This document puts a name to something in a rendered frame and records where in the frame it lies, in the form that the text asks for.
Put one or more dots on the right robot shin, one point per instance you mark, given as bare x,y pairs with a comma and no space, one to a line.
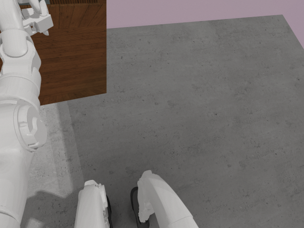
145,209

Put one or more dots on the left robot upper arm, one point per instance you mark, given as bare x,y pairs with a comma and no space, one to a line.
22,132

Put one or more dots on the cabinet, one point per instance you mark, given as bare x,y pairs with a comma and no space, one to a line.
73,56

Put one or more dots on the robot left hand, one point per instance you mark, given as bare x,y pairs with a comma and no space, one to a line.
12,17

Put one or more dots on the left robot forearm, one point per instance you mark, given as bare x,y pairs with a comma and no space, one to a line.
20,79

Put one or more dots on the robot left thigh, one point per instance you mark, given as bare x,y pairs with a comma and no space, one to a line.
92,202

